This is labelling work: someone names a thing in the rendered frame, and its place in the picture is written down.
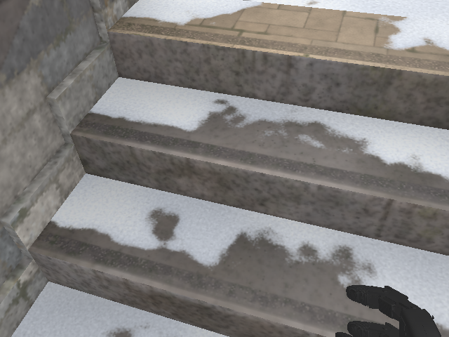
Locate robot right hand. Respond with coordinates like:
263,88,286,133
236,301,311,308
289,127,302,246
335,285,441,337

